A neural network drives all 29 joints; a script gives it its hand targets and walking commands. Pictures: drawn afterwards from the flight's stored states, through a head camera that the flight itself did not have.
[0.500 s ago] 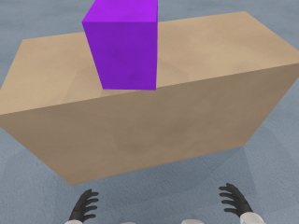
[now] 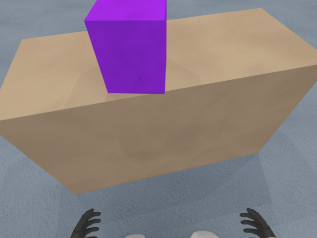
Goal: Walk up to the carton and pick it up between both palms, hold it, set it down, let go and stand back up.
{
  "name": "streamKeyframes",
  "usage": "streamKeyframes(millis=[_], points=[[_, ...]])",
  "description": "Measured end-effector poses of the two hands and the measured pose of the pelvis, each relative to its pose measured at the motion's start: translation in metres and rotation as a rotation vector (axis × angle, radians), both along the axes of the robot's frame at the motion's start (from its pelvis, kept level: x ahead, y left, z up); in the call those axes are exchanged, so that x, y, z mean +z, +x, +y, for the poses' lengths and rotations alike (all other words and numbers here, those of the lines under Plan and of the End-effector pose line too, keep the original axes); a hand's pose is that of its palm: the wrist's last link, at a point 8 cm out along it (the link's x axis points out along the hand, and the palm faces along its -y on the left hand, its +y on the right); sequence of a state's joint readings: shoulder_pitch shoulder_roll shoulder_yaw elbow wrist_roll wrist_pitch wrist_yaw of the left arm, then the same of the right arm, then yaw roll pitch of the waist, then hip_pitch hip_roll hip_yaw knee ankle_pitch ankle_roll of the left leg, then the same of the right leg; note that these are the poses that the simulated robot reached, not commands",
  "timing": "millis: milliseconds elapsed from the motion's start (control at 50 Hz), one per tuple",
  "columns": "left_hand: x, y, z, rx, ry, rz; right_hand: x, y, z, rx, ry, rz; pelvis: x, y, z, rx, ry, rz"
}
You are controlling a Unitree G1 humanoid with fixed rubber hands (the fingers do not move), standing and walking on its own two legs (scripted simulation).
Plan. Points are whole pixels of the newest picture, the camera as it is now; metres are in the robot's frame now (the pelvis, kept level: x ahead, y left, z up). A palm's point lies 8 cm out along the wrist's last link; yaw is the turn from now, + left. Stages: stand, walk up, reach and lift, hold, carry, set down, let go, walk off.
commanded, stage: stand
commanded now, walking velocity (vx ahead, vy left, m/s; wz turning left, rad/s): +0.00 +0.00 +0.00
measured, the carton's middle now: (135, 44) +0.65 +0.09 +0.13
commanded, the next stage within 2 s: none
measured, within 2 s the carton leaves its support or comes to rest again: neither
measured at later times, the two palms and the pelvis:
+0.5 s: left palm out of the picture +0.12 +0.24 -0.10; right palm out of the picture +0.10 -0.25 -0.11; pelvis +0.00 +0.00 +0.00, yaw +0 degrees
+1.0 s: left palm out of the picture +0.09 +0.25 -0.11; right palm out of the picture +0.07 -0.25 -0.11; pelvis -0.01 +0.01 +0.00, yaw +0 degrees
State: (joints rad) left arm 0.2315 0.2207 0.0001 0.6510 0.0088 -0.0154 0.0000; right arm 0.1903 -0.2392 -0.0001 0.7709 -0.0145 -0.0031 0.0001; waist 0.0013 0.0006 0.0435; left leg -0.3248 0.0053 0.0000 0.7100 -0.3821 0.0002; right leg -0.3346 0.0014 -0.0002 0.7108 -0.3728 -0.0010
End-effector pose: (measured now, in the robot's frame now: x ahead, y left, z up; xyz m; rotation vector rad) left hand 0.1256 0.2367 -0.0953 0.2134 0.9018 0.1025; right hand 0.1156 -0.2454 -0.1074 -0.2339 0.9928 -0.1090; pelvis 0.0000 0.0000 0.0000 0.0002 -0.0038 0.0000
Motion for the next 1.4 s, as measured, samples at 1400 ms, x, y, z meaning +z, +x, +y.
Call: streamKeyframes(millis=[1400], points=[[-0.014, -0.059, 0.021, 0.042, -0.005, 0.186, 0.001, -0.068, -0.004, -0.045, -0.039, 0.172, 0.015, -0.021, 0.012, 0.001, -0.016, -0.022]])
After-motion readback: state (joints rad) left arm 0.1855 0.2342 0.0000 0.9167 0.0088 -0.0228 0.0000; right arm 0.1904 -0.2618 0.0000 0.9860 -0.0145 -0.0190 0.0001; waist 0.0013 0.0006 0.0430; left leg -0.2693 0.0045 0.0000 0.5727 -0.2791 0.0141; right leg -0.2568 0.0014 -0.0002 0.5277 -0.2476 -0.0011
